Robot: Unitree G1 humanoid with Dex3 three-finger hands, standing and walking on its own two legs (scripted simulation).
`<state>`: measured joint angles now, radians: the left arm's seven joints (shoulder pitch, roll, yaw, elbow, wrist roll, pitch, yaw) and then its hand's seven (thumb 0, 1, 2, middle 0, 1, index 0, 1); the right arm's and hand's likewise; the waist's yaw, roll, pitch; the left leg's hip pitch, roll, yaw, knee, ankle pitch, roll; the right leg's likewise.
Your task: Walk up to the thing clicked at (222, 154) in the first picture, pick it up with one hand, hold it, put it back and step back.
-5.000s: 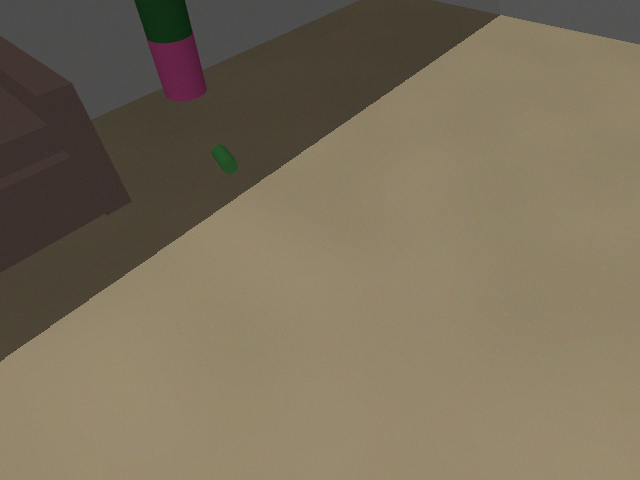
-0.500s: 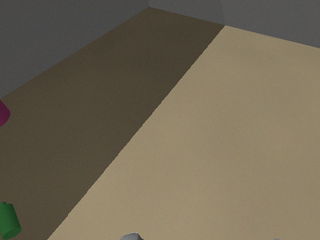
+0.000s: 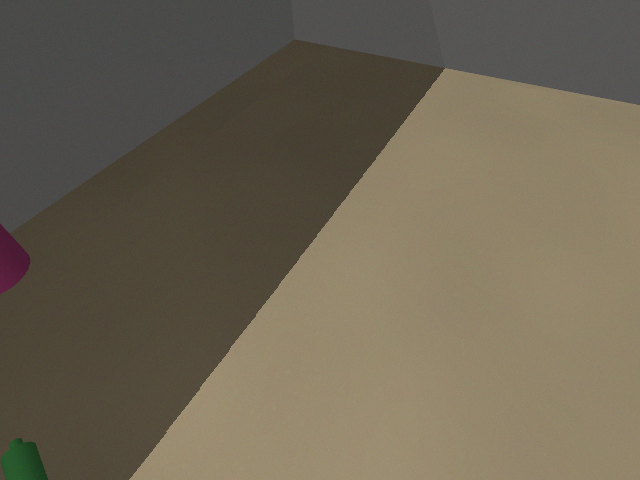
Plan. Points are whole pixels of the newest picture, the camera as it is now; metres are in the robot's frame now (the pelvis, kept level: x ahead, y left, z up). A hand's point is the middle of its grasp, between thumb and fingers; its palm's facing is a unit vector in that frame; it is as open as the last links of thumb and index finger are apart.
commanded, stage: walk up
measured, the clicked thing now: (24, 471) +0.29 +0.88 -0.73
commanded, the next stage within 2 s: stand in 0.20 s
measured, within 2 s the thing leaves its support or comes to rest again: neither
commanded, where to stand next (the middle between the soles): +0.08 +0.00 m, yaw +0 degrees
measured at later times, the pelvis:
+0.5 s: pelvis +0.01 +0.01 +0.01, yaw -1 degrees
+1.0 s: pelvis +0.02 +0.01 +0.01, yaw +0 degrees
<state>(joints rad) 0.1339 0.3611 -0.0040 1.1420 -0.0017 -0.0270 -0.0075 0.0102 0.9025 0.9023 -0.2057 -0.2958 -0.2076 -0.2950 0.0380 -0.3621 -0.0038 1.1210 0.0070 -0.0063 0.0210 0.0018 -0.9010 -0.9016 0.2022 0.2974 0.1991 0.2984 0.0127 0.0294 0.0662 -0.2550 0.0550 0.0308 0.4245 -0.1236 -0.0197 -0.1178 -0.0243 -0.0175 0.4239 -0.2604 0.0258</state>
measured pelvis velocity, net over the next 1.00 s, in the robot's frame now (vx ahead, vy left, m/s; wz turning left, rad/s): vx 0.02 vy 0.01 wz -0.01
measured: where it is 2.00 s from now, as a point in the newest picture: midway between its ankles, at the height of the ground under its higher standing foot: outside the picture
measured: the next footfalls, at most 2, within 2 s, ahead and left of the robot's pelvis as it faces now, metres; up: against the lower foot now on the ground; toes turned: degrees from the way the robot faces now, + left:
none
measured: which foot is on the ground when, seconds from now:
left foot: down 0.00-1.00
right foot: down 0.00-1.00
